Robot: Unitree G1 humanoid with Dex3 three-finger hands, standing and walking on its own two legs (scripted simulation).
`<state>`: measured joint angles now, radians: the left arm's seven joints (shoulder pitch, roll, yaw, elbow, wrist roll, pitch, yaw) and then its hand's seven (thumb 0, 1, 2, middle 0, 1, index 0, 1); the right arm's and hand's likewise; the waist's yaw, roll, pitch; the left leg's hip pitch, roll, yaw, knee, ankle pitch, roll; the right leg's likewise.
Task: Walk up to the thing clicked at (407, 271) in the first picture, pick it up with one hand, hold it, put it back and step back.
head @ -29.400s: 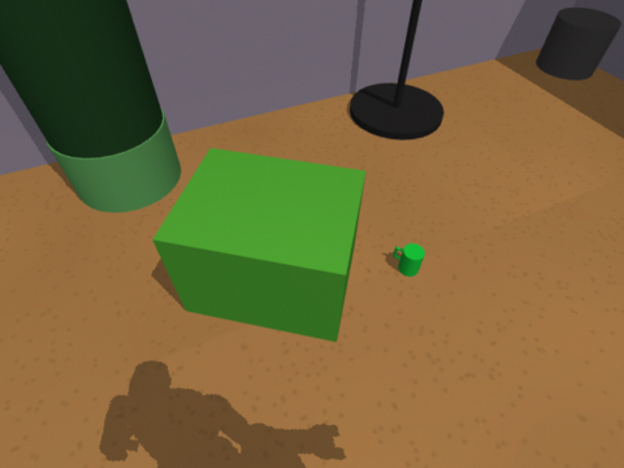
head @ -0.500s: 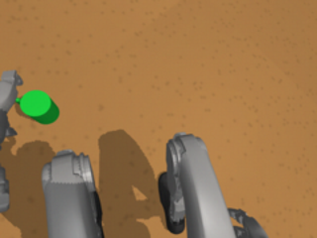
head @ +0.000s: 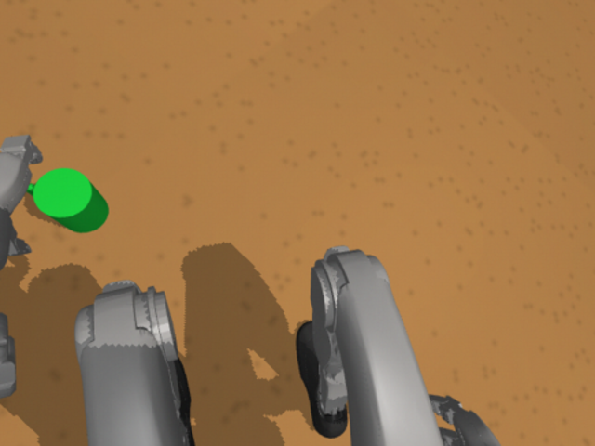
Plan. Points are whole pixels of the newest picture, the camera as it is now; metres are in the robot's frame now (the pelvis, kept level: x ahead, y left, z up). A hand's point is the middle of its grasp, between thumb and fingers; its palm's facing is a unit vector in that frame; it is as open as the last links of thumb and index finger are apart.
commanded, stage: approach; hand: left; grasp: from above
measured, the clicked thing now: (64, 199) +0.49 +0.29 -0.28
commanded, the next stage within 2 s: close in in 0.28 s
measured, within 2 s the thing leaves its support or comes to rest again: neither
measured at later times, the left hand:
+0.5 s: hand (66, 178) +0.49 +0.25 -0.17, palm faces -0.41 -0.06 -0.91, open 13.9 cm
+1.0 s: hand (64, 206) +0.46 +0.27 -0.22, palm faces -0.44 -0.10 -0.89, open 13.7 cm
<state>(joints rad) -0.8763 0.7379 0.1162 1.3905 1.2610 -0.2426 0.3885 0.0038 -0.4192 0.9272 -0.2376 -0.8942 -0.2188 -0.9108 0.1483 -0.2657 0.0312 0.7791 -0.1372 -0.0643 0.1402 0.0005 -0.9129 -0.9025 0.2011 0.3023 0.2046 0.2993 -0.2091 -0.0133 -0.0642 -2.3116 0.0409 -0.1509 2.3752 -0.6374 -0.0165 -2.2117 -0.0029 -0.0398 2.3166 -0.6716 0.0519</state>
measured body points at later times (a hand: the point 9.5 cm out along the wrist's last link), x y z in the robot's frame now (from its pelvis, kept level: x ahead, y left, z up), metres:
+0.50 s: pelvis +0.00 +0.00 -0.01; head +0.24 +0.05 +0.37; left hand +0.51 +0.25 -0.12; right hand +0.02 -0.27 -0.11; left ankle +0.09 +0.13 -0.30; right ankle +0.10 -0.13 -0.30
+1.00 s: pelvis +0.01 +0.00 -0.03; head +0.25 +0.08 +0.35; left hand +0.48 +0.27 -0.17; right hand +0.05 -0.28 -0.11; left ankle +0.09 +0.13 -0.30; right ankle +0.10 -0.13 -0.30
